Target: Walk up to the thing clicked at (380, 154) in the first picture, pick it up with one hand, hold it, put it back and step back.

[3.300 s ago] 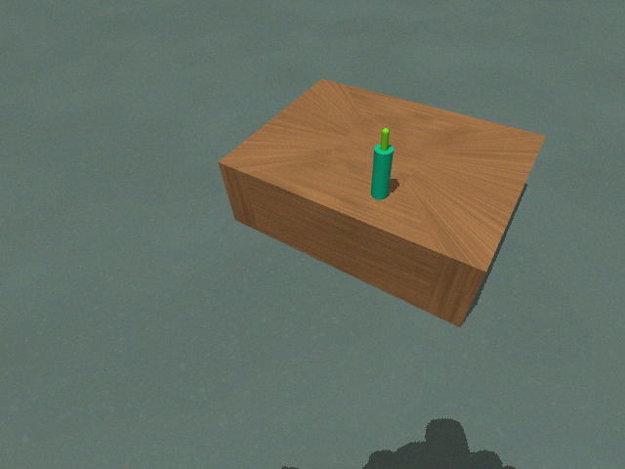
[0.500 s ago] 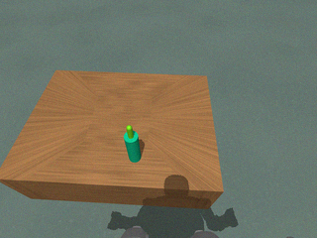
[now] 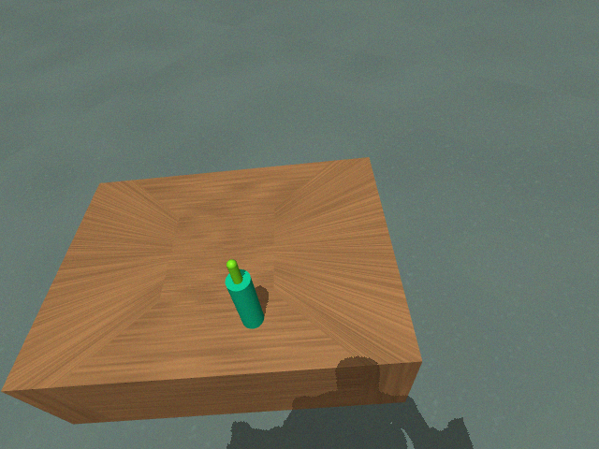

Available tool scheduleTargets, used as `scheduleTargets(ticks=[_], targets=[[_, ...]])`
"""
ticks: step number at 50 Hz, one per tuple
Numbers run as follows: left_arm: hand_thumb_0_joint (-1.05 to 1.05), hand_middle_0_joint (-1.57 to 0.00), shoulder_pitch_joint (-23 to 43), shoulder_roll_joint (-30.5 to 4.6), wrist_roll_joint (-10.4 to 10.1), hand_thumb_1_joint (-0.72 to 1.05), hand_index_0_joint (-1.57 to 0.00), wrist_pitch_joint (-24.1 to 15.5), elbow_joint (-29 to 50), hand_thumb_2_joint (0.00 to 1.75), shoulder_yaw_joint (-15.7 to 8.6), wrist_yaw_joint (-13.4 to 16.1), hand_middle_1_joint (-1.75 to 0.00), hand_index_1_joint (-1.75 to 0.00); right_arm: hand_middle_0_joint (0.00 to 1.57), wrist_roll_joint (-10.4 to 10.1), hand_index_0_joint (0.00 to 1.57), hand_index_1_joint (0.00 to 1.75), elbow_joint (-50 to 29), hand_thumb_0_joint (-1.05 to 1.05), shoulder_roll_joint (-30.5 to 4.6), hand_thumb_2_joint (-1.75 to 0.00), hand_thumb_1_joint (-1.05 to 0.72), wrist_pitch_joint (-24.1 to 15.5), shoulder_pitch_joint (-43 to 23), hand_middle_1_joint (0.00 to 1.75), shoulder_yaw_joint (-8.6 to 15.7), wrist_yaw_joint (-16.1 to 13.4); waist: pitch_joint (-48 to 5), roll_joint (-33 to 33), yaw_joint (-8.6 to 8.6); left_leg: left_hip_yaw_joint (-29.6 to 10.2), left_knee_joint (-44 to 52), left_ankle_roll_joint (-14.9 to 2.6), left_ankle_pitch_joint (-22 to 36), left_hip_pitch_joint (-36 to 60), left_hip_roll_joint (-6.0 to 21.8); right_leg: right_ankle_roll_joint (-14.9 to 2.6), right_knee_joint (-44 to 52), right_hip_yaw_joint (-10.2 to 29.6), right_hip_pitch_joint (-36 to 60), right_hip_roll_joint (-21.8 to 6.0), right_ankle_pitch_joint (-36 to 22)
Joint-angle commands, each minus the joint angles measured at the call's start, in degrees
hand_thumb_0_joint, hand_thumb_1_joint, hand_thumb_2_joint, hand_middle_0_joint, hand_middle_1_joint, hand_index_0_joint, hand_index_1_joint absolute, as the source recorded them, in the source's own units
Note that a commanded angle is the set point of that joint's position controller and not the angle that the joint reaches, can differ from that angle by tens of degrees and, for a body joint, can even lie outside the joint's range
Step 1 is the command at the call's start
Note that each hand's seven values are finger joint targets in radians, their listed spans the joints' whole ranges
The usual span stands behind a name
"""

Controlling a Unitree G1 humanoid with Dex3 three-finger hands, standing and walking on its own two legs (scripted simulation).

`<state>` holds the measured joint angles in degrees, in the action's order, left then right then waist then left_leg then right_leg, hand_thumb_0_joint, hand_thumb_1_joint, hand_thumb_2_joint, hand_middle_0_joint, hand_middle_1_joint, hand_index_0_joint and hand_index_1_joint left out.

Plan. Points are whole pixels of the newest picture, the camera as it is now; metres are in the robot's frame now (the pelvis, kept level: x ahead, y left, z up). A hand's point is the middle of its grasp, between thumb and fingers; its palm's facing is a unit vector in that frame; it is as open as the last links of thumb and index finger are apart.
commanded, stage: walk up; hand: left
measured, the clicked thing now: (243, 293) +0.52 +0.22 -0.29
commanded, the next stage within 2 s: stand in 0.98 s
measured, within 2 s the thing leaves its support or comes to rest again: neither
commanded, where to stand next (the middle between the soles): +0.07 +0.00 m, yaw +3 degrees
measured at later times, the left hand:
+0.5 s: hand out of the picture +0.11 +0.24 -0.13, palm faces +0.04 -0.95 -0.31, open 7.4 cm
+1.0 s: hand out of the picture +0.09 +0.26 -0.14, palm faces +0.08 -0.95 -0.31, open 7.4 cm
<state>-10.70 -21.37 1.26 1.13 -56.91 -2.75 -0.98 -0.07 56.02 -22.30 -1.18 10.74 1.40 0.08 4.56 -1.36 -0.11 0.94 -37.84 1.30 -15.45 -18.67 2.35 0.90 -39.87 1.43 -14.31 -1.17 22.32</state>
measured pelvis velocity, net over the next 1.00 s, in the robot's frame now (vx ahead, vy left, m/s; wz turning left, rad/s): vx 0.02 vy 0.00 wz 0.06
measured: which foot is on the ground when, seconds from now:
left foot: down 0.00-1.00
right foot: down 0.00-1.00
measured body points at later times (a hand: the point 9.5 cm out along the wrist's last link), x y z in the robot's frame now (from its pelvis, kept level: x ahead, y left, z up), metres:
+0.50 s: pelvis +0.01 -0.01 +0.02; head +0.02 +0.00 +0.47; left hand +0.10 +0.29 -0.11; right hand +0.09 -0.32 -0.10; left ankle +0.05 +0.14 -0.72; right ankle -0.01 -0.13 -0.72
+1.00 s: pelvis +0.02 +0.00 +0.02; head +0.04 +0.01 +0.47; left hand +0.09 +0.31 -0.11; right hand +0.14 -0.29 -0.10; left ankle +0.05 +0.14 -0.72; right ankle -0.01 -0.13 -0.72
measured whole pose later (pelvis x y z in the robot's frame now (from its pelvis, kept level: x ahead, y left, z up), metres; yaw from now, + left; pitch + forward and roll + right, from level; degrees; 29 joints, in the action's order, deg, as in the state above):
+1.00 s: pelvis +0.02 +0.00 +0.02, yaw +4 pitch -2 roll -1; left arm -4.6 -20.0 0.7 1.0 -64.3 -2.4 -1.1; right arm 0.5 63.8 -19.4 -1.3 4.6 -0.1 0.1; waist 3.4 0.5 -0.5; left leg -2.3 -23.7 1.5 -9.7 -12.1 1.4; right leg 1.4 -21.2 -2.5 -4.3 -1.8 14.9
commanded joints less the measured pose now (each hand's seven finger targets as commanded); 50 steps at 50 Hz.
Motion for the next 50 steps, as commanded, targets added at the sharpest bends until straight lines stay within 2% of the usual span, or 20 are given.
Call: scheduleTargets(ticks=[1, 2, 3, 6, 7, 11, 14, 16, 19, 24, 34, 39, 45, 48, 49, 50], targets=[[0.0, -0.2, 3.58, -12.32, -0.14, 0.9, -0.2, -2.47, 3.53, 0.9, -2.39, 0.83, -0.3, -0.3, 0.2, 0.42, 0.2, 0.3, -2.39, 0.0, -12.24, -0.9, -0.9, -1.78, -3.7, 0.3, 2.07, -0.51, -4.04, 6.0, -0.88, -7.18, 8.95, -4.3, 1.91, 0.47, 4.35, -5.37, 15.25, 7.45, 1.42, -5.14, -0.62], [0.0, -0.2, 5.93, -12.99, -0.28, 0.9, -0.2, -2.41, 3.67, 0.9, -2.4, 0.73, -0.3, -0.3, 0.2, 0.5, 0.2, 0.3, -1.71, 0.0, -11.96, -0.9, -0.9, -1.66, -3.51, 0.3, 1.89, -0.39, -2.67, 5.79, 0.04, -5.29, 9.73, -3.26, -0.08, 1.83, 2.27, -5.68, 15.87, 8.42, -1.38, -5.95, 0.94], [0.0, -0.2, 6.7, -13.37, -0.44, 0.9, -0.2, -2.3, 4.0, 0.9, -2.37, 0.66, -0.3, -0.3, 0.2, 0.65, 0.2, 0.3, -1.03, 0.0, -12.07, -0.9, -0.9, -1.76, -2.59, 0.3, 1.79, -0.46, -2.71, 5.07, 0.51, -4.79, 10.28, -2.88, -0.04, 4.03, 2.07, -5.99, 15.96, 8.49, -3.02, -6.32, 1.29], [0.0, -0.2, 6.9, -11.91, -0.85, 0.9, -0.2, -2.04, 2.66, 0.9, -1.91, 0.57, -0.3, -0.3, 0.2, 0.83, 0.2, 0.3, 0.74, 0.0, -12.28, -0.9, -0.9, -2.07, -3.08, 0.3, 1.5, -0.32, -2.43, 1.7, -0.19, -7.83, 13.77, -3.45, 0.25, 3.5, 3.95, -5.09, 16.3, 4.95, -0.98, -4.22, -0.25], [0.0, -0.2, 6.63, -11.69, -0.88, 0.9, -0.2, -1.99, 2.32, 0.9, -1.82, 0.55, -0.3, -0.3, 0.2, 0.83, 0.2, 0.3, 1.03, 0.0, -12.21, -0.9, -0.9, -2.16, -3.55, 0.3, 1.31, -0.29, -2.55, 0.95, -0.66, -8.19, 14.64, -3.5, 0.31, 3.29, 4.29, -4.95, 16.58, 4.65, -0.03, -4.12, -0.63], [0.0, -0.2, 7.76, -11.55, -0.91, 0.9, -0.2, -1.87, 0.94, 0.9, -1.83, 0.42, -0.3, -0.3, 0.2, 0.81, 0.2, 0.3, 2.26, 0.0, -11.71, -0.9, -0.9, -2.26, -3.6, 0.3, 0.97, -0.4, -2.7, 0.26, -0.52, -8.36, 16.97, -3.09, 0.71, 2.6, 4.44, -4.54, 17.55, 3.94, 2.78, -4.01, -2.94], [0.0, -0.2, 7.92, -11.09, -0.94, 0.9, -0.2, -1.96, 0.1, 0.9, -1.8, 0.44, -0.3, -0.3, 0.2, 0.76, 0.2, 0.3, 2.99, 0.0, -11.5, -0.9, -0.9, -2.5, -3.76, 0.3, 0.82, -0.58, -5.63, -0.34, -0.6, -7.55, 16.21, -3.16, 8.01, 4.91, 4.92, -4.21, 18.0, 3.17, 5.76, -4.28, -8.57], [0.0, -0.2, 8.7, -11.14, -0.98, 0.9, -0.2, -1.98, -0.32, 0.9, -1.82, 0.49, -0.3, -0.3, 0.2, 0.64, 0.2, 0.3, 3.35, 0.0, -11.04, -0.9, -0.9, -2.39, -3.65, 0.3, 0.79, -0.75, -6.04, 0.48, -0.33, -6.62, 15.46, -2.91, 11.43, 5.68, 4.5, -3.96, 18.89, 3.11, 6.18, -4.66, -10.09], [0.0, -0.2, 9.33, -10.89, -1.01, 0.9, -0.2, -1.83, -0.86, 0.9, -1.71, 0.47, -0.3, -0.3, 0.2, 0.73, 0.2, 0.3, 3.51, 0.0, -10.9, -0.9, -0.9, -2.27, -4.32, 0.3, 0.78, -0.86, -5.59, 0.1, -0.17, -6.43, 15.77, -2.77, 11.54, 6.35, 4.39, -3.61, 19.48, 2.68, 5.63, -4.71, -10.72], [0.0, -0.2, 9.94, -10.78, -0.99, 0.9, -0.2, -1.89, -1.71, 0.9, -1.75, 0.57, -0.3, -0.3, 0.2, 0.66, 0.2, 0.3, 3.8, 0.0, -10.61, -0.9, -0.9, -1.9, -4.59, 0.3, 0.88, -0.99, -6.87, 1.07, 0.29, -5.48, 14.35, -2.77, 15.85, 8.96, 4.25, -3.27, 20.77, 2.26, 5.93, -5.21, -13.59], [0.0, -0.2, 10.04, -10.72, -0.81, 0.9, -0.2, -1.78, -2.69, 0.9, -1.69, 0.63, -0.3, -0.3, 0.2, 0.63, 0.2, 0.3, 3.91, 0.0, -10.53, -0.9, -0.9, -1.33, -6.61, 0.3, 0.9, -0.99, -6.19, 1.21, 0.35, -5.75, 15.35, -2.65, 15.71, 9.77, 4.2, -2.64, 22.25, 1.08, 6.36, -5.3, -13.51], [0.0, -0.2, 9.16, -10.58, -0.79, 0.9, -0.2, -1.64, -3.14, 0.9, -1.72, 0.7, -0.3, -0.3, 0.2, 0.66, 0.2, 0.3, 4.23, 0.0, -10.69, -0.9, -0.9, -1.35, -7.08, 0.3, 1.13, -1.18, -7.76, 0.94, 0.15, -6.25, 15.83, -2.87, 18.77, 10.27, 4.68, -2.42, 21.66, 0.04, 8.71, -5.22, -16.4], [0.0, -0.2, 8.62, -10.27, -0.74, 0.9, -0.2, -1.46, -3.16, 0.9, -1.58, 0.62, -0.3, -0.3, 0.2, 0.68, 0.2, 0.3, 4.24, 0.0, -10.53, -0.9, -0.9, -1.42, -8.37, 0.3, 1.04, -1.16, -7.07, -0.44, -0.24, -7.15, 17.46, -2.68, 16.52, 9.37, 4.46, -2.18, 21.8, -0.33, 9.09, -5.16, -14.19], [0.0, -0.2, 8.0, -10.33, -0.73, 0.9, -0.2, -1.44, -3.52, 0.9, -1.74, 0.66, -0.3, -0.3, 0.2, 0.69, 0.2, 0.3, 4.34, 0.0, -10.28, -0.9, -0.9, -1.47, -8.2, 0.3, 1.04, -1.15, -7.9, 0.14, -0.4, -7.34, 17.27, -2.8, 18.81, 10.06, 4.76, -2.04, 21.68, -0.8, 9.94, -5.19, -15.21], [0.0, -0.2, 7.8, -9.9, -0.83, 0.9, -0.2, -1.94, -4.01, 0.9, -0.89, 0.85, -0.3, -0.3, 0.2, 0.77, 0.2, 0.3, 4.4, 0.0, -10.05, -0.9, -0.9, -1.1, -9.64, 0.3, 0.96, -1.02, -6.63, -0.97, -0.51, -7.34, 17.63, -2.31, 20.32, 11.0, 5.2, -1.85, 22.77, 1.17, 8.46, -6.22, -17.17], [0.0, -0.2, 7.67, -10.16, -0.85, 0.9, -0.2, -2.23, -4.12, 0.9, -0.97, 0.94, -0.3, -0.3, 0.2, 0.76, 0.2, 0.3, 4.35, 0.0, -9.9, -0.9, -0.9, -1.02, -9.24, 0.3, 0.94, -0.94, -7.32, -0.87, -0.25, -7.36, 17.59, -2.27, 20.75, 11.55, 5.22, -1.75, 22.97, 1.23, 9.2, -6.4, -18.08]])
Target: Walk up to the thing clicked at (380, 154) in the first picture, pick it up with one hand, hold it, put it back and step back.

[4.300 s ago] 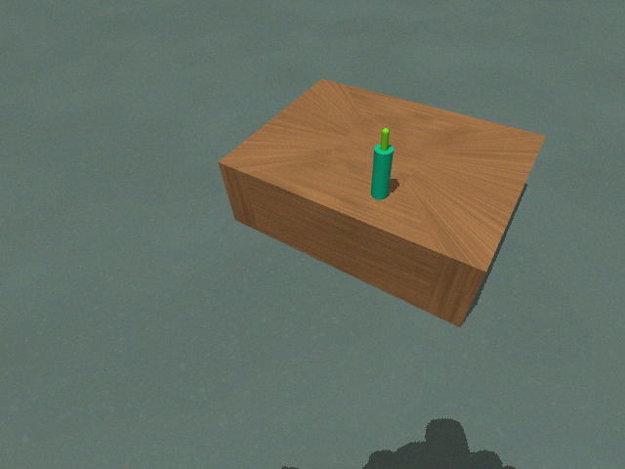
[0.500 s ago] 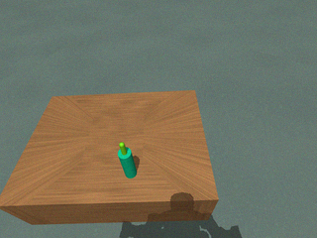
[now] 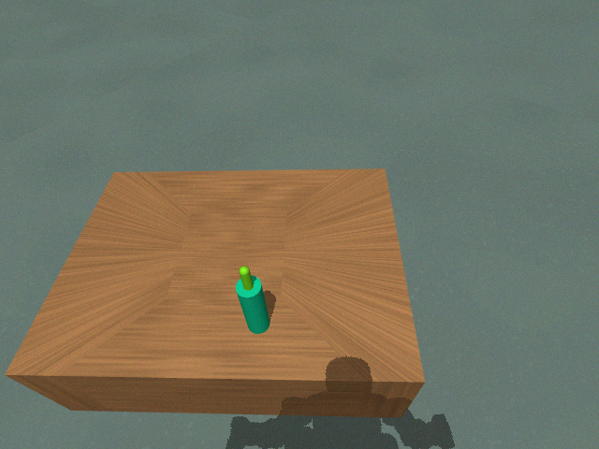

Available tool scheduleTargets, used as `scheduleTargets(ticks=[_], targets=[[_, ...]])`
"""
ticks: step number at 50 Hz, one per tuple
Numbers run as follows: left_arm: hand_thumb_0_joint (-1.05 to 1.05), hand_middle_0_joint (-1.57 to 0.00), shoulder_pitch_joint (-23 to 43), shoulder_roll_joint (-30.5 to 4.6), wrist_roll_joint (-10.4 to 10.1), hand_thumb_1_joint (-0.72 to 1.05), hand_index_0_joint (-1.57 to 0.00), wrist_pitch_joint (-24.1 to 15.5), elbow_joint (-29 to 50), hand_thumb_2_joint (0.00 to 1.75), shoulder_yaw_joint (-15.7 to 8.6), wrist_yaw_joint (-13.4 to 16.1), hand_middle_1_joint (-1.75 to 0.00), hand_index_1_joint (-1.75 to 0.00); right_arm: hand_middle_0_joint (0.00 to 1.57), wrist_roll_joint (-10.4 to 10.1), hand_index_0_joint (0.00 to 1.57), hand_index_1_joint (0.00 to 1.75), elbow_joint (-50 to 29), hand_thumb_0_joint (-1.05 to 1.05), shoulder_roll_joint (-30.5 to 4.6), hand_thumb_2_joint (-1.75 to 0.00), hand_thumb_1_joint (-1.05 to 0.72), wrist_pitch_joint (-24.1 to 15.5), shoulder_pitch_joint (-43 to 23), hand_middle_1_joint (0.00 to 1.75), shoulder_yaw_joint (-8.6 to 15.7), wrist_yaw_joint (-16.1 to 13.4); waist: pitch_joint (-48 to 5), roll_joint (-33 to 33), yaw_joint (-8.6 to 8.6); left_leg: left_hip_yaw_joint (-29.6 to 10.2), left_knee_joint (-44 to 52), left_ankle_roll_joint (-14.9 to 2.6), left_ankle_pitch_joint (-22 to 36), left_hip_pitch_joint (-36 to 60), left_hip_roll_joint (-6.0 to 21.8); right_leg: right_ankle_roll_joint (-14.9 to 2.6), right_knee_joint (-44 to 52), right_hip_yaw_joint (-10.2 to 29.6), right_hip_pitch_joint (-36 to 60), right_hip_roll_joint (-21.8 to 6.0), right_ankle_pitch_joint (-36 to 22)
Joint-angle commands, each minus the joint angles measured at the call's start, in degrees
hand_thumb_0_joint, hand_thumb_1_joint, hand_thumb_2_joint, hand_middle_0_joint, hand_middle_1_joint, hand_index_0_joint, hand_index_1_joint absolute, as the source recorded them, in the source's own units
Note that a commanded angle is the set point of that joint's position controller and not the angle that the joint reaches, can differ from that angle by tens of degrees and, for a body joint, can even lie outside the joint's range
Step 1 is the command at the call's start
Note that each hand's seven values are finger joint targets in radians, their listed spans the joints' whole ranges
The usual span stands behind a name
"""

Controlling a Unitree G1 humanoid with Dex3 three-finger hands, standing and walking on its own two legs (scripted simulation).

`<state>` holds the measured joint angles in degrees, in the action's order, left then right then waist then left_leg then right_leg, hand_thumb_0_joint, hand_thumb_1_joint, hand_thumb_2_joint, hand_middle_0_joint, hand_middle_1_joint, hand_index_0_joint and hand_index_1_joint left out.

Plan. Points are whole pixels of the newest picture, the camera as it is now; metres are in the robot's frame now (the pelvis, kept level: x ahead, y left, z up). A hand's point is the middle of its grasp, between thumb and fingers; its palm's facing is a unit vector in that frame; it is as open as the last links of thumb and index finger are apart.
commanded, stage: stand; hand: left
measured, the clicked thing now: (252, 298) +0.51 +0.18 -0.32
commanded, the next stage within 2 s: none
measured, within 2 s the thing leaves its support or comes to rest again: neither
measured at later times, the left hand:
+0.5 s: hand out of the picture +0.07 +0.26 -0.15, palm faces -0.04 -0.94 -0.33, open 7.4 cm
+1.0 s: hand out of the picture +0.06 +0.26 -0.16, palm faces -0.05 -0.94 -0.33, open 7.4 cm
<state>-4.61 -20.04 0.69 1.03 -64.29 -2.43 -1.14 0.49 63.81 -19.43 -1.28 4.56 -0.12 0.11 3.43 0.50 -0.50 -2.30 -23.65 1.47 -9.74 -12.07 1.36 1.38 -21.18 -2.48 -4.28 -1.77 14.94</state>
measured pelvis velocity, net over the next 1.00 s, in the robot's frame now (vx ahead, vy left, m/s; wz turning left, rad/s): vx -0.01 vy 0.01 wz -0.02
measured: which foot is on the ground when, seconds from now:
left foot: down 0.00-1.00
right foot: down 0.00-1.00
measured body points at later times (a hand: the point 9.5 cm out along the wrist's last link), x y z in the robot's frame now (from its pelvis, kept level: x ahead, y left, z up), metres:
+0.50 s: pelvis -0.01 +0.00 +0.00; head +0.00 +0.01 +0.45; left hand +0.07 +0.30 -0.13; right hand +0.06 -0.30 -0.13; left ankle +0.03 +0.14 -0.74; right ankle -0.04 -0.13 -0.74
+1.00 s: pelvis -0.01 +0.01 +0.00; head +0.00 +0.01 +0.45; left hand +0.06 +0.31 -0.13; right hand +0.05 -0.30 -0.13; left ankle +0.03 +0.14 -0.74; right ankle -0.04 -0.13 -0.74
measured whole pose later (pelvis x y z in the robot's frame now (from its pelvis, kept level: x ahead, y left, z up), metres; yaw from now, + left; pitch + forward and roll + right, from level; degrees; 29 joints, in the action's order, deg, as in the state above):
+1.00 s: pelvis -0.01 +0.01 +0.00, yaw -1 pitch -2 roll +0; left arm -7.7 -20.4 0.9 -0.2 -64.6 -0.4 -0.7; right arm 0.3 65.9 -19.7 -0.4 6.1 0.1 1.1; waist 2.9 0.5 0.4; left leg -0.8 -19.7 1.1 -6.9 -10.4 1.1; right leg 1.9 -19.0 -1.0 -4.0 -2.2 12.6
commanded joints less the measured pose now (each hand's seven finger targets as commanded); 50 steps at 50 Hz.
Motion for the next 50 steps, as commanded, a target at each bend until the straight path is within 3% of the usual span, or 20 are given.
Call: scheduleTargets(ticks=[1, 7, 12, 17, 20, 21, 27, 36, 40, 43, 50], targets=[[0.0, -0.2, 1.37, -11.56, -0.32, 0.9, -0.2, -2.25, 2.95, 0.9, -1.13, 1.11, -0.3, -0.3, 0.2, 0.07, 0.2, 0.3, -3.28, 0.0, -12.75, -0.9, -0.9, -0.86, -3.27, 0.3, 2.32, -0.86, -5.43, -2.72, 0.16, -4.46, 4.0, -2.4, 14.35, 4.84, 6.24, -2.07, 4.52, 4.86, -1.35, -5.6, -9.9], [0.0, -0.2, 1.25, -11.94, -0.3, 0.9, -0.2, -2.67, 2.67, 0.9, -0.86, 1.39, -0.3, -0.3, 0.2, 0.0, 0.2, 0.3, -2.74, 0.0, -12.68, -0.9, -0.9, -0.65, -2.93, 0.3, 2.48, -0.62, -7.43, -0.63, 0.29, -3.68, 4.09, -2.36, 17.52, 7.63, 6.35, -1.86, 4.42, 4.64, -0.22, -5.92, -14.01], [0.0, -0.2, 1.08, -11.81, -0.26, 0.9, -0.2, -2.7, 2.62, 0.9, -0.46, 1.52, -0.3, -0.3, 0.2, -0.04, 0.2, 0.3, -2.47, 0.0, -12.82, -0.9, -0.9, -0.48, -3.57, 0.3, 2.54, -0.45, -6.84, -0.7, 0.29, -3.47, 4.81, -2.3, 14.99, 7.71, 6.41, -1.79, 5.33, 4.65, -0.56, -5.86, -11.92], [0.0, -0.2, 1.01, -11.93, -0.17, 0.9, -0.2, -2.53, 2.45, 0.9, -0.22, 1.45, -0.3, -0.3, 0.2, -0.04, 0.2, 0.3, -1.85, 0.0, -12.95, -0.9, -0.9, -0.23, -2.97, 0.3, 2.53, -0.31, -4.05, -0.79, 0.6, -3.59, 6.97, -2.03, 6.33, 5.09, 5.84, -1.94, 6.71, 5.11, -2.04, -5.73, -5.26], [0.0, -0.2, 0.55, -12.06, 0.03, 0.9, -0.2, -2.55, 2.42, 0.9, -0.13, 1.46, -0.3, -0.3, 0.2, -0.05, 0.2, 0.3, -1.74, 0.0, -12.85, -0.9, -0.9, -0.28, -3.18, 0.3, 2.62, -0.21, -3.25, -0.7, 0.54, -3.98, 7.74, -1.83, 4.62, 4.75, 5.78, -1.92, 6.87, 5.01, -2.82, -5.64, -3.78], [0.0, -0.2, 0.56, -12.33, 0.03, 0.9, -0.2, -2.62, 2.65, 0.9, -0.16, 1.5, -0.3, -0.3, 0.2, -0.01, 0.2, 0.3, -1.78, 0.0, -12.63, -0.9, -0.9, -0.3, -2.97, 0.3, 2.61, -0.15, -4.11, -0.74, 0.45, -3.8, 7.35, -1.99, 6.65, 5.49, 6.06, -2.12, 6.55, 5.16, -2.54, -5.89, -4.66], [0.0, -0.2, 0.0, -12.28, -0.12, 0.9, -0.2, -2.82, 2.89, 0.9, 0.02, 1.44, -0.3, -0.3, 0.2, -0.09, 0.2, 0.3, -1.36, 0.0, -12.94, -0.9, -0.9, -0.26, -2.11, 0.3, 2.64, -0.04, -3.93, -0.69, 0.62, -3.83, 7.4, -2.07, 4.93, 5.12, 5.78, -2.07, 7.07, 5.52, -2.63, -5.99, -3.93], [0.0, -0.2, -0.69, -12.48, -0.06, 0.9, -0.2, -2.81, 3.07, 0.9, 0.07, 1.49, -0.3, -0.3, 0.2, -0.09, 0.2, 0.3, -1.31, 0.0, -12.7, -0.9, -0.9, -0.31, -1.56, 0.3, 2.48, -0.07, -4.39, -0.81, 0.67, -3.9, 6.88, -2.14, 7.81, 5.54, 6.04, -2.1, 6.38, 5.27, -2.69, -5.93, -5.46], [0.0, -0.2, -0.8, -12.48, -0.05, 0.9, -0.2, -2.68, 3.16, 0.9, 0.11, 1.53, -0.3, -0.3, 0.2, -0.05, 0.2, 0.3, -1.25, 0.0, -12.87, -0.9, -0.9, -0.2, -1.18, 0.3, 2.51, -0.14, -3.82, -0.71, 0.71, -3.86, 7.08, -2.03, 6.6, 5.32, 5.9, -2.12, 6.6, 5.33, -3.39, -5.8, -3.94], [0.0, -0.2, -1.26, -12.32, -0.03, 0.9, -0.2, -2.49, 2.93, 0.9, 0.15, 1.38, -0.3, -0.3, 0.2, -0.06, 0.2, 0.3, -1.0, 0.0, -13.23, -0.9, -0.9, -0.11, -0.95, 0.3, 2.51, -0.13, -2.32, -1.66, 0.87, -4.24, 8.38, -1.92, 0.51, 3.8, 5.59, -2.24, 6.87, 5.25, -4.04, -5.45, -0.93], [0.0, -0.2, -1.57, -12.63, -0.06, 0.9, -0.2, -2.81, 3.36, 0.9, 0.1, 1.48, -0.3, -0.3, 0.2, -0.12, 0.2, 0.3, -1.19, 0.0, -13.15, -0.9, -0.9, -0.37, -0.76, 0.3, 2.49, -0.16, -4.65, -0.52, 0.66, -3.86, 6.48, -2.32, 8.5, 6.01, 6.02, -2.13, 6.22, 5.68, -2.59, -6.11, -6.65]])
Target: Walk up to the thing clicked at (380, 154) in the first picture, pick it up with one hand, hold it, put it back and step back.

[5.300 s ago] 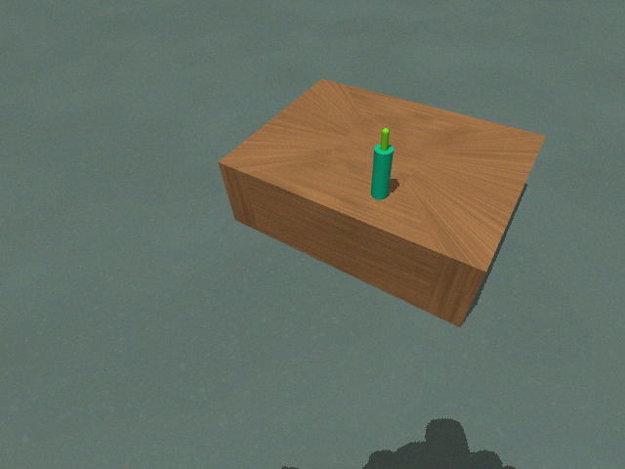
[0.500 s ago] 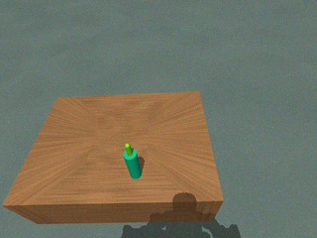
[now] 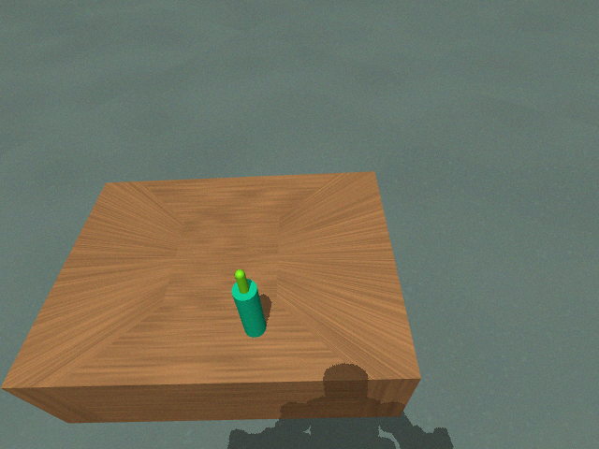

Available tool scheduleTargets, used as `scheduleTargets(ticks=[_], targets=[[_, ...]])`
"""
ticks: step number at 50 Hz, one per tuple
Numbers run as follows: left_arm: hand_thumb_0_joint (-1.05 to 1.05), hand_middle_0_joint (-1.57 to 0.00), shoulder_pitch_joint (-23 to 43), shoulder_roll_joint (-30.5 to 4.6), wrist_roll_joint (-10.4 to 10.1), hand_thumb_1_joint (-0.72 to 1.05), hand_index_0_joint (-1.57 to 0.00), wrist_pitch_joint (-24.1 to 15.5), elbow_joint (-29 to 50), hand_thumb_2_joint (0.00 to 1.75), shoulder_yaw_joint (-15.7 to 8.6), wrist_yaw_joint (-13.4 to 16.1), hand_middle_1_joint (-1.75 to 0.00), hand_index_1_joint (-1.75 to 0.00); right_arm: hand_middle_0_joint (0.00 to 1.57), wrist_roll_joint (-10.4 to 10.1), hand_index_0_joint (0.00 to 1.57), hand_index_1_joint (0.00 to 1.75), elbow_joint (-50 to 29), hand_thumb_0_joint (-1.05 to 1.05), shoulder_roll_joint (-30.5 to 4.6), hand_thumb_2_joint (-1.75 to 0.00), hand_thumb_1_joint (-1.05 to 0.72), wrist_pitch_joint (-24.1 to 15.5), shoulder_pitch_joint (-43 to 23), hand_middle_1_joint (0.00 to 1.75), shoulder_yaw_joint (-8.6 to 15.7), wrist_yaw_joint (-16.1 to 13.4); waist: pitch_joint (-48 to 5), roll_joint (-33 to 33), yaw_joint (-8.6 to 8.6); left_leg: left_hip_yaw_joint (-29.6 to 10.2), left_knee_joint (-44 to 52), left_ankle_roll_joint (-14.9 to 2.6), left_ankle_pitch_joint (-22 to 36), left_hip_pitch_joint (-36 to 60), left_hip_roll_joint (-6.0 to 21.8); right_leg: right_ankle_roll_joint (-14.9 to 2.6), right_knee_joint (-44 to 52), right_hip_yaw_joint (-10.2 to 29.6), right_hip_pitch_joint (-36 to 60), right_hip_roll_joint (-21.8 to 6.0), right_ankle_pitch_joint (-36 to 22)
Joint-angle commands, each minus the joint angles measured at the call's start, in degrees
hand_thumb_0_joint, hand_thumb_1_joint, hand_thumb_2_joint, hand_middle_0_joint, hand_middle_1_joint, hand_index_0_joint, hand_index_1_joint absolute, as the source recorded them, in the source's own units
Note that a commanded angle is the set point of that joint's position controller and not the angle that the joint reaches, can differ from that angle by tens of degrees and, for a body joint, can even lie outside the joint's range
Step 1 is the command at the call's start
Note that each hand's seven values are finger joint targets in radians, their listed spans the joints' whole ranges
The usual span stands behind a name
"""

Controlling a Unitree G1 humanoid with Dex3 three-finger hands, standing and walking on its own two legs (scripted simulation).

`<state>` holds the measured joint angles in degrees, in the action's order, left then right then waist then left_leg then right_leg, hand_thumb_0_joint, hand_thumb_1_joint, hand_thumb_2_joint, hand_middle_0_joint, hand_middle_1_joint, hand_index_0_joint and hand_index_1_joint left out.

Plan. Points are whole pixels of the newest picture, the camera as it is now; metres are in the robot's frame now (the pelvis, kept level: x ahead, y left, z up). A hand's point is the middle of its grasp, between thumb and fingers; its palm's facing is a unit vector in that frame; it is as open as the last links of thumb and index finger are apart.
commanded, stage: stand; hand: left
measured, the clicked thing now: (248, 302) +0.51 +0.19 -0.32
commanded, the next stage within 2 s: go down in 1.18 s
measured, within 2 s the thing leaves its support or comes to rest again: neither
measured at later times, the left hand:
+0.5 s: hand out of the picture +0.07 +0.25 -0.16, palm faces -0.03 -0.94 -0.34, open 7.4 cm
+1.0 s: hand out of the picture +0.08 +0.25 -0.16, palm faces -0.04 -0.94 -0.34, open 7.4 cm
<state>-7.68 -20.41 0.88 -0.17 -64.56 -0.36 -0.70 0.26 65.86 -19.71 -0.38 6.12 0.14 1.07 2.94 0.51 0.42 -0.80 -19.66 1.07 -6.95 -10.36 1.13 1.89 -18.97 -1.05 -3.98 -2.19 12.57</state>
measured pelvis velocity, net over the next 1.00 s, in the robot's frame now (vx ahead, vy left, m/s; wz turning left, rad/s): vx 0.01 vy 0.00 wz -0.01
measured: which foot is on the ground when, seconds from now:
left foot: down 0.00-1.00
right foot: down 0.00-1.00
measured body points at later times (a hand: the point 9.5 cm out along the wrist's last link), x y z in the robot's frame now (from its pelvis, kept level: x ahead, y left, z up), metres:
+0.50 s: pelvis +0.00 +0.00 +0.00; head +0.01 +0.00 +0.45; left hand +0.07 +0.30 -0.14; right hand +0.08 -0.30 -0.13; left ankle +0.04 +0.13 -0.75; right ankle -0.02 -0.14 -0.75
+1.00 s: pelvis +0.01 +0.00 +0.00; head +0.02 +0.00 +0.45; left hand +0.08 +0.30 -0.14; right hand +0.09 -0.30 -0.13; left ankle +0.04 +0.13 -0.75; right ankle -0.02 -0.14 -0.75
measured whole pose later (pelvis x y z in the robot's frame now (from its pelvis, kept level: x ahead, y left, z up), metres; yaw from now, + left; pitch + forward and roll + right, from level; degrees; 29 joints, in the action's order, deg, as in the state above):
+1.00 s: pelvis +0.01 +0.00 +0.00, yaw +0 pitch -2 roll +0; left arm -7.5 -20.4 0.7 -0.2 -63.7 -0.3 -0.4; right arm 0.2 65.3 -19.7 -0.4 5.5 0.0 0.8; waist 3.1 0.5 0.4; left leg -0.5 -19.9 1.2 -8.2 -9.7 1.3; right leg 1.8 -18.3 -0.8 -3.0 -2.1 13.2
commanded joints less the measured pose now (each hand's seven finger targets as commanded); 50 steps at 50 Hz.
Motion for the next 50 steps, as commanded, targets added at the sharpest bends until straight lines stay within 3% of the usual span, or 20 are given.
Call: scheduleTargets(ticks=[1, 9, 13, 17, 28, 31, 34, 37, 39, 42, 46, 50], targets=[[0.0, -0.2, 1.91, -12.18, -0.33, 0.9, -0.2, -1.59, 3.75, 0.9, -1.97, 1.0, -0.3, -0.3, 0.2, 0.17, 0.2, 0.3, -3.3, 0.0, -12.43, -0.9, -0.9, -1.27, -1.99, 0.3, 2.06, -1.13, -4.23, -0.57, -0.05, -5.18, 2.59, -1.86, 6.05, 4.02, 6.22, -2.64, 3.74, 4.1, -3.06, -5.61, -4.2], [0.0, -0.2, 1.31, -12.15, -0.29, 0.9, -0.2, -1.44, 3.86, 0.9, -1.83, 1.07, -0.3, -0.3, 0.2, 0.12, 0.2, 0.3, -3.44, 0.0, -12.88, -0.9, -0.9, -1.24, -2.7, 0.3, 2.15, -1.23, -4.74, -0.77, -0.39, -4.83, 2.07, -1.8, 7.2, 4.95, 6.34, -2.66, 3.68, 4.04, -2.8, -5.67, -5.09], [0.0, -0.2, 1.28, -12.26, -0.27, 0.9, -0.2, -1.21, 3.6, 0.9, -1.92, 1.02, -0.3, -0.3, 0.2, 0.2, 0.2, 0.3, -3.27, 0.0, -12.8, -0.9, -0.9, -1.17, -2.29, 0.3, 2.06, -1.22, -2.51, -1.28, -0.1, -5.1, 3.65, -1.58, 1.83, 3.24, 5.97, -2.69, 4.04, 4.04, -3.96, -5.39, -1.6], [0.0, -0.2, 1.19, -12.35, -0.13, 0.9, -0.2, -1.25, 3.63, 0.9, -2.0, 1.06, -0.3, -0.3, 0.2, 0.14, 0.2, 0.3, -3.42, 0.0, -12.67, -0.9, -0.9, -1.03, -2.76, 0.3, 2.19, -1.12, -1.92, -0.21, -0.2, -5.44, 3.88, -1.74, 0.12, 2.86, 5.93, -2.69, 4.37, 3.9, -4.36, -5.34, -0.4], [0.0, -0.2, 1.0, -12.45, -0.34, 0.9, -0.2, -1.56, 4.07, 0.9, -1.97, 1.19, -0.3, -0.3, 0.2, 0.09, 0.2, 0.3, -3.49, 0.0, -12.3, -0.9, -0.9, -1.26, -2.6, 0.3, 2.07, -1.16, -4.83, -0.06, -0.21, -4.62, 1.65, -1.75, 9.23, 5.49, 6.22, -2.61, 3.58, 4.04, -2.57, -5.83, -7.68], [0.0, -0.2, 0.79, -12.01, -0.34, 0.9, -0.2, -1.44, 3.95, 0.9, -1.87, 1.2, -0.3, -0.3, 0.2, 0.07, 0.2, 0.3, -3.46, 0.0, -12.69, -0.9, -0.9, -1.17, -2.96, 0.3, 2.13, -1.29, -4.75, -1.05, -0.31, -4.62, 1.68, -1.79, 8.52, 5.44, 6.34, -2.56, 3.83, 3.95, -2.54, -5.67, -6.93], [0.0, -0.2, 0.91, -12.22, -0.3, 0.9, -0.2, -1.18, 3.83, 0.9, -1.99, 1.09, -0.3, -0.3, 0.2, 0.13, 0.2, 0.3, -3.22, 0.0, -12.86, -0.9, -0.9, -1.08, -2.66, 0.3, 2.14, -1.29, -3.1, -1.54, -0.28, -4.78, 3.04, -1.6, 3.0, 4.04, 6.03, -2.79, 4.17, 4.2, -3.28, -5.47, -2.77], [0.0, -0.2, 0.68, -12.18, -0.11, 0.9, -0.2, -1.14, 3.91, 0.9, -2.03, 1.1, -0.3, -0.3, 0.2, 0.13, 0.2, 0.3, -3.5, 0.0, -13.04, -0.9, -0.9, -1.08, -2.93, 0.3, 2.29, -1.3, -2.75, -1.21, -0.37, -4.98, 3.15, -1.68, 2.6, 3.57, 6.04, -2.78, 4.32, 3.92, -3.62, -5.29, -2.34], [0.0, -0.2, 0.95, -12.28, -0.1, 0.9, -0.2, -1.35, 4.18, 0.9, -2.0, 1.13, -0.3, -0.3, 0.2, 0.12, 0.2, 0.3, -3.52, 0.0, -12.82, -0.9, -0.9, -1.2, -2.79, 0.3, 2.19, -1.25, -4.31, -1.08, -0.38, -4.77, 2.17, -1.82, 6.89, 4.94, 6.37, -2.84, 3.81, 4.19, -2.76, -5.76, -5.85], [0.0, -0.2, 1.02, -12.21, -0.2, 0.9, -0.2, -1.42, 4.01, 0.9, -2.01, 1.22, -0.3, -0.3, 0.2, 0.04, 0.2, 0.3, -3.55, 0.0, -12.76, -0.9, -0.9, -1.03, -2.59, 0.3, 2.21, -1.26, -3.98, -0.48, -0.22, -4.77, 2.19, -1.92, 6.19, 4.35, 6.14, -2.6, 4.26, 4.2, -2.48, -5.76, -5.54], [0.0, -0.2, 0.89, -12.3, -0.42, 0.9, -0.2, -1.47, 4.17, 0.9, -2.06, 1.29, -0.3, -0.3, 0.2, 0.07, 0.2, 0.3, -3.76, 0.0, -12.48, -0.9, -0.9, -1.2, -2.53, 0.3, 2.11, -1.33, -4.98, -0.58, -0.25, -4.45, 1.32, -1.88, 10.96, 5.55, 6.37, -2.56, 3.39, 3.79, -1.66, -5.76, -9.42], [0.0, -0.2, 1.21, -12.34, -0.34, 0.9, -0.2, -1.43, 4.25, 0.9, -2.01, 1.33, -0.3, -0.3, 0.2, 0.07, 0.2, 0.3, -3.65, 0.0, -12.29, -0.9, -0.9, -1.18, -2.58, 0.3, 2.05, -1.33, -4.19, -0.15, -0.21, -4.62, 1.65, -1.64, 9.95, 4.84, 6.32, -2.5, 3.73, 3.79, -1.52, -5.8, -8.73]])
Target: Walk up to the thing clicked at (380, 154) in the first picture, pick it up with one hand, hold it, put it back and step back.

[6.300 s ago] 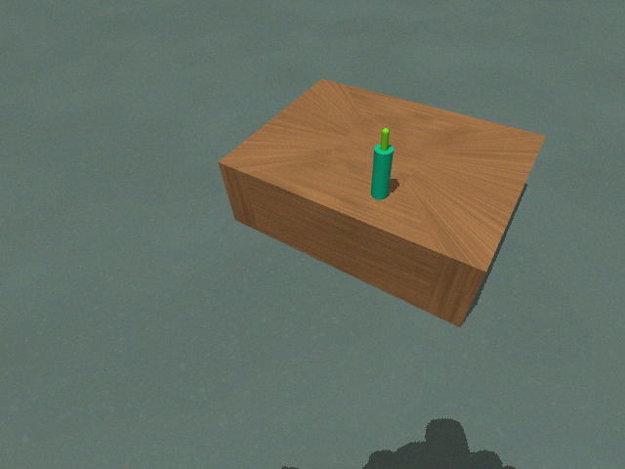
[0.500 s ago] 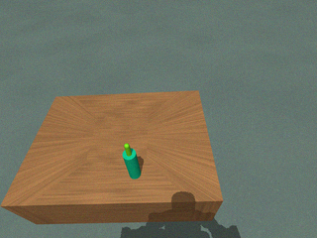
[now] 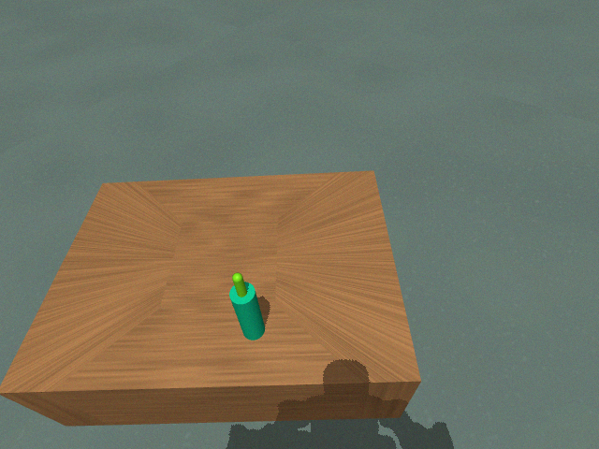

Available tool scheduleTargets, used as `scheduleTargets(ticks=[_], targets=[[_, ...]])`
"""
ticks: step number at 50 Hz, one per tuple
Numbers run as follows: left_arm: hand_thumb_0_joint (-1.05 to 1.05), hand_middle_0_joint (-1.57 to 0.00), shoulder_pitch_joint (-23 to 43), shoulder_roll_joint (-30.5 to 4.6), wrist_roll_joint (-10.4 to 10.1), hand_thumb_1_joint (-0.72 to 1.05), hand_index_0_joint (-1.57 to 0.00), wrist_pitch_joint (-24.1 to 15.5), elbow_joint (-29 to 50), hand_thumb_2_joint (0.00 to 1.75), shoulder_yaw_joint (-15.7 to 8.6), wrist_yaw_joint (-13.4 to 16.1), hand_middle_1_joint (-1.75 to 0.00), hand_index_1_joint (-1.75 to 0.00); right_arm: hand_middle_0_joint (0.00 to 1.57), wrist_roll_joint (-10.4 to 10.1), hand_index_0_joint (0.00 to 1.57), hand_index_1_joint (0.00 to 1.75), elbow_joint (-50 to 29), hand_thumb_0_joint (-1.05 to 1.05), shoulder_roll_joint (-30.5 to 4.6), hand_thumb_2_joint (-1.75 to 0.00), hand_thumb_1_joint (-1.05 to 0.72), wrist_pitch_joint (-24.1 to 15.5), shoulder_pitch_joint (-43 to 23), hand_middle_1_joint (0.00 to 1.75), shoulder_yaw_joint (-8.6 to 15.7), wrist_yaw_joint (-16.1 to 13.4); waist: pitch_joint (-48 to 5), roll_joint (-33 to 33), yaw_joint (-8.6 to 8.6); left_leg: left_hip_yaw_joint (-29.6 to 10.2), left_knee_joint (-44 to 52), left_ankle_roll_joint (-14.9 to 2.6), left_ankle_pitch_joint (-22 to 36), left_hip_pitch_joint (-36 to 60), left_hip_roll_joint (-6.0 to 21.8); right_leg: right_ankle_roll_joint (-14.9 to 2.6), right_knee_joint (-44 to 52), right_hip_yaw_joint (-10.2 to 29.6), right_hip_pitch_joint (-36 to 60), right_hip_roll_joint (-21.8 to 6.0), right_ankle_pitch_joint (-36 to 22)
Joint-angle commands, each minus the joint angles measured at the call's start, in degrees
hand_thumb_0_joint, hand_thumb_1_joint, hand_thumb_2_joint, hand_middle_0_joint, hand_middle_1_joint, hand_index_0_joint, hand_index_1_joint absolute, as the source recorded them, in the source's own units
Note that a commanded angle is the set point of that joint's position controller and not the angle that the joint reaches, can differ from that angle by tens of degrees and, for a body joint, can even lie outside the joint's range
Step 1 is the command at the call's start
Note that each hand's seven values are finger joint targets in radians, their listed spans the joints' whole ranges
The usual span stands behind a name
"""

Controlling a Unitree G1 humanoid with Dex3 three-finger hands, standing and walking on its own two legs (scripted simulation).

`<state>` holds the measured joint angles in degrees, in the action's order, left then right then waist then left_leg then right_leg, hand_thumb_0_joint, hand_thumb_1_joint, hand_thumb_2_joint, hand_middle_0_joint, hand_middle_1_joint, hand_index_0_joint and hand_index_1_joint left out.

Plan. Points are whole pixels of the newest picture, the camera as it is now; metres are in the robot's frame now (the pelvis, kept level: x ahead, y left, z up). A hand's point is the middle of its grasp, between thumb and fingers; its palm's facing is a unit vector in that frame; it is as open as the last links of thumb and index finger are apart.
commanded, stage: stand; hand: left
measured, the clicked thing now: (246, 305) +0.50 +0.19 -0.32
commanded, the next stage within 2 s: go down in 0.18 s
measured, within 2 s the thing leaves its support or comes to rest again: neither
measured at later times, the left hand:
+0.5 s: hand out of the picture +0.15 +0.25 -0.16, palm faces +0.04 -0.94 -0.33, open 10.6 cm
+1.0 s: hand (157, 445) +0.17 +0.27 -0.15, palm faces +0.05 -0.94 -0.32, open 17.3 cm
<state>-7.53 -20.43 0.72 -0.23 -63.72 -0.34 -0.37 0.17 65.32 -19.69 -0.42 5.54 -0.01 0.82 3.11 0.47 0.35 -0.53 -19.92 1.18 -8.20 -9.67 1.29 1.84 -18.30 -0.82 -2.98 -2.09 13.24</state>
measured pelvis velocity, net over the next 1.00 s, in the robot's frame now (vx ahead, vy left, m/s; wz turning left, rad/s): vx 0.02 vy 0.00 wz -0.01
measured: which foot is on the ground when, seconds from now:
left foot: down 0.00-1.00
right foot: down 0.00-1.00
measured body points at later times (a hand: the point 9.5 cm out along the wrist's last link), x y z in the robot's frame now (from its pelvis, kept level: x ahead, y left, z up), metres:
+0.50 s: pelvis -0.01 +0.00 -0.01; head +0.04 +0.01 +0.43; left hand +0.15 +0.30 -0.14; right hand +0.09 -0.27 -0.14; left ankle +0.03 +0.13 -0.75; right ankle -0.04 -0.14 -0.75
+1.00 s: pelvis +0.02 +0.00 -0.04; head +0.07 +0.01 +0.41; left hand +0.17 +0.32 -0.13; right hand +0.16 -0.26 -0.13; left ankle +0.03 +0.13 -0.75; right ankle -0.04 -0.14 -0.75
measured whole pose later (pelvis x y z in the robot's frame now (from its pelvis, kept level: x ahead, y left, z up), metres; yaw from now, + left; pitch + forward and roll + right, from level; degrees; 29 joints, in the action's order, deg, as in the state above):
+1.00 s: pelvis +0.02 +0.00 -0.04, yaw -1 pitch +9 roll -1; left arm -9.5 -20.3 3.2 18.9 -32.0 -12.0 -5.4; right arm -1.3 37.1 -14.7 -6.7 12.6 0.9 -4.8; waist -3.9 0.2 1.2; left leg -0.9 -44.0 1.1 -20.7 -32.4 2.2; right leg 1.9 -41.6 -0.3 -25.2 -1.3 25.4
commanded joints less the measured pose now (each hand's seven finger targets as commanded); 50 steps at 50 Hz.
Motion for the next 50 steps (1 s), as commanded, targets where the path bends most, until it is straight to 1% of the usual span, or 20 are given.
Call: scheduleTargets(ticks=[1, 7, 13, 14, 15, 16, 17, 18, 19, 20, 22, 23, 25, 27, 29, 33, 37, 40, 43, 50], targets=[[0.0, -0.2, 0.88, -12.02, -0.08, 0.9, -0.2, -1.32, 3.44, 0.9, -2.0, 1.02, -0.3, -0.3, 0.2, 0.15, 0.2, 0.3, -3.31, 0.0, -12.44, -0.9, -0.9, -1.02, -2.17, 0.3, 2.19, -1.07, -4.14, -0.29, -0.18, -4.78, 1.97, -1.78, 9.91, 3.76, 6.06, -2.35, 3.45, 3.39, -2.92, -5.75, -8.15], [0.0, -0.2, 0.92, -12.09, -0.02, 0.9, -0.2, -1.15, 3.34, 0.9, -2.09, 0.94, -0.3, -0.3, 0.2, 0.19, 0.2, 0.3, -3.29, 0.0, -12.74, -0.9, -0.9, -0.92, -2.22, 0.3, 2.37, -1.09, -3.23, -0.73, -0.17, -4.97, 2.83, -1.84, 6.94, 3.54, 5.93, -2.57, 3.72, 3.43, -3.61, -5.61, -5.2], [0.0, -0.2, 0.92, -12.11, -0.07, 0.9, -0.2, -1.24, 3.59, 0.9, -2.21, 0.89, -0.3, -0.3, 0.2, 0.2, 0.2, 0.3, -3.37, 0.0, -12.75, -0.9, -0.9, -1.16, -2.21, 0.3, 2.45, -1.18, -4.86, -1.2, -0.28, -4.81, 1.88, -1.96, 10.62, 4.82, 6.26, -2.75, 3.22, 3.61, -2.87, -5.81, -7.61], [0.0, -0.12, 1.16, -11.94, -0.09, 0.82, -0.12, -1.19, 3.69, 0.82, -2.17, 0.84, -0.22, -0.22, 0.2, 0.25, 0.21, 0.32, -3.27, 0.0, -12.58, -0.98, -0.98, -1.13, -1.5, 0.32, 2.27, -1.18, -4.41, -1.33, -0.05, -4.6, 2.28, -1.9, 9.65, 3.92, 5.97, -2.66, 3.44, 3.63, -2.6, -5.76, -7.35], [0.0, -0.04, 21.26, -2.14, -2.93, 0.74, -0.04, -6.86, 23.79, 0.74, -1.85, 1.63, -0.14, -0.14, 0.2, -3.63, 0.2, 0.3, -19.86, 0.0, -3.48, -0.93, -1.04, -4.05, -0.6, 0.3, 0.23, -2.22, -1.05, -5.62, 6.74, 3.37, -0.9, -1.06, -1.76, -1.61, -1.37, -2.47, -1.14, 0.01, -17.06, 1.9, -4.72], [0.0, -0.02, 26.83, -5.72, -2.87, 0.66, -0.03, -6.77, 21.79, 0.66, -3.43, 2.03, -0.06, -0.06, 0.2, -3.61, 0.2, 0.3, -16.76, 0.0, -5.03, -0.94, -1.05, -4.05, 2.58, 0.3, 0.6, -2.83, -3.91, -3.43, 4.57, 2.83, -1.38, -1.04, -2.98, -0.77, -1.41, -2.47, -1.37, -0.65, -14.07, 1.63, -3.48], [0.0, -0.01, 18.51, -10.15, -2.06, 0.58, -0.01, -4.48, 12.29, 0.58, -6.82, 2.41, -0.04, -0.03, 0.2, -3.59, 0.2, 0.3, -16.01, 0.0, -6.85, -0.95, -1.05, -3.54, 4.42, 0.3, 1.24, -3.22, -2.82, -2.05, 4.21, 2.71, -2.05, -1.07, -5.07, -2.24, -1.61, -2.88, -1.69, -1.36, -14.86, 2.46, -0.64], [0.0, -0.01, 13.6, -11.99, -1.45, 0.5, -0.01, -3.43, 8.67, 0.5, -8.73, 2.05, -0.04, -0.04, 0.2, -3.63, 0.2, 0.3, -17.49, 0.0, -7.03, -0.93, -1.04, -3.15, 4.76, 0.3, 1.97, -3.27, -2.44, -0.42, 1.84, 2.46, -3.15, -1.19, -4.02, -4.45, -0.9, -2.81, -3.06, -2.02, -14.44, 2.65, -0.1], [0.0, -0.01, 15.71, -12.04, -0.49, 0.42, -0.01, -2.96, 8.84, 0.42, -8.27, 1.64, -0.07, -0.06, 0.2, -3.13, 0.2, 0.3, -18.69, 0.0, -6.88, -0.93, -1.04, -3.17, 5.79, 0.3, 2.55, -3.61, -5.46, 0.79, 2.15, 2.47, -4.73, -1.47, -2.94, -4.55, -0.97, -2.78, -4.29, -1.68, -15.0, 2.65, -0.84], [0.0, -0.01, 18.65, -14.42, 0.13, 0.34, -0.02, -3.31, 10.99, 0.34, -9.75, 1.48, -0.07, -0.05, 0.2, -3.09, 0.2, 0.3, -19.65, 0.0, -6.89, -0.93, -1.02, -3.52, 6.58, 0.3, 3.26, -4.13, -9.23, 0.3, 1.48, 2.1, -5.41, -1.39, -0.71, -3.05, -0.71, -2.68, -5.48, -1.51, -14.53, 2.59, -3.29], [0.0, -0.01, 12.13, -13.63, 2.24, 0.18, -0.02, -1.5, 6.23, 0.23, -11.03, 0.29, -0.08, -0.06, 0.2, -2.28, 0.2, 0.3, -21.74, 0.0, -7.01, -0.92, -0.99, -3.92, 8.18, 0.3, 4.29, -4.11, -13.56, -0.25, 1.15, 1.86, -8.27, -1.19, 2.58, -3.59, -1.0, -2.73, -8.32, -1.47, -14.56, 2.52, -6.24], [0.0, -0.02, 8.11, -12.93, 3.23, 0.11, -0.03, -0.15, 4.73, 0.22, -12.21, -0.15, -0.08, -0.06, 0.2, -1.75, 0.2, 0.3, -22.14, 0.0, -6.62, -0.92, -0.98, -3.87, 8.98, 0.3, 4.8, -3.81, -13.93, -1.16, -0.48, 1.88, -8.92, -1.1, 3.2, -5.01, -1.27, -2.92, -8.99, -1.3, -14.58, 2.48, -6.19], [0.0, -0.03, 6.48, -13.66, 3.87, 0.0, -0.04, 2.0, 10.54, 0.18, -14.17, -0.19, -0.07, -0.05, 0.2, -1.66, 0.2, 0.3, -25.56, 0.0, -5.9, -0.91, -0.95, -4.29, 8.06, 0.3, 5.29, -3.61, -17.67, -4.15, -2.37, 2.02, -8.21, -0.73, 4.82, -3.68, -1.69, -3.14, -8.81, -1.34, -12.02, 2.49, -6.61], [0.0, -0.04, 3.26, -12.21, 3.42, -0.09, -0.05, 5.35, 14.83, 0.13, -14.05, -0.03, -0.06, -0.04, 0.2, -1.97, 0.2, 0.3, -27.97, 0.0, -4.96, -0.9, -0.94, -4.49, 6.85, 0.3, 4.89, -3.7, -16.64, -5.87, -2.63, 2.16, -8.09, -0.54, 5.17, -4.47, -1.91, -3.08, -8.71, -1.2, -12.59, 2.4, -6.52], [0.0, -0.04, 6.25, -10.61, 2.82, -0.18, -0.05, 8.85, 16.72, 0.13, -12.69, -0.43, -0.06, -0.05, 0.2, -2.26, 0.2, 0.3, -29.89, 0.0, -4.67, -0.9, -0.94, -4.78, 4.94, 0.3, 4.35, -3.71, -13.15, -3.17, -0.96, 1.77, -8.41, -0.75, 3.37, -6.41, -1.47, -2.78, -8.46, -1.67, -14.65, 2.75, -4.65], [0.0, -0.05, 7.27, -11.29, 2.27, -0.4, -0.05, 13.32, 22.25, 0.12, -12.97, -1.22, -0.08, -0.08, 0.2, -2.41, 0.2, 0.3, -32.47, 0.0, -4.1, -0.89, -0.9, -5.41, 5.06, 0.3, 4.0, -4.08, -10.46, -1.26, -0.29, 2.04, -9.59, -1.07, -0.73, -8.99, -1.23, -2.52, -9.26, -1.65, -17.92, 2.76, -0.6], [0.0, -0.07, 6.81, -10.93, 2.1, -0.58, -0.07, 14.78, 27.6, 0.08, -13.38, -2.55, -0.09, -0.09, 0.2, -2.19, 0.2, 0.3, -33.32, 0.0, -4.11, -0.88, -0.86, -6.64, 6.85, 0.3, 4.12, -4.45, -12.66, -1.67, 0.66, 1.53, -12.12, -1.06, 1.19, -8.62, -0.58, -2.4, -12.66, -1.82, -19.46, 3.07, -2.43], [0.0, -0.07, 7.93, -12.78, 2.39, -0.6, -0.07, 14.82, 33.68, 0.08, -14.58, -3.07, -0.09, -0.09, 0.2, -1.88, 0.2, 0.3, -33.57, 0.0, -4.19, -0.88, -0.85, -7.62, 7.58, 0.3, 4.25, -5.15, -15.71, -2.98, 1.1, 1.71, -15.03, -1.11, 3.95, -8.12, -0.65, -1.94, -15.09, -1.19, -20.3, 2.8, -5.56], [0.0, -0.07, 3.37, -12.35, 2.77, -0.6, -0.06, 15.66, 35.08, 0.06, -14.94, -3.59, -0.07, -0.07, 0.2, -1.6, 0.2, 0.3, -33.97, 0.0, -3.78, -0.88, -0.85, -8.24, 7.43, 0.3, 4.13, -5.93, -16.22, -3.11, 1.19, 1.54, -17.37, -1.18, 4.02, -9.33, -0.67, -1.7, -16.63, -0.99, -21.88, 2.62, -5.79], [0.0, -0.07, -1.93, -13.06, 2.52, -0.58, -0.07, 19.09, 42.78, 0.05, -15.84, -4.62, -0.07, -0.07, 0.2, -1.22, 0.2, 0.3, -35.38, 0.0, -3.66, -0.88, -0.84, -8.87, 7.44, 0.3, 3.88, -7.17, -20.09, -5.0, 0.98, 0.71, -22.66, -1.79, 12.03, -9.82, -0.34, -1.01, -20.9, -1.31, -23.14, 2.82, -12.12]])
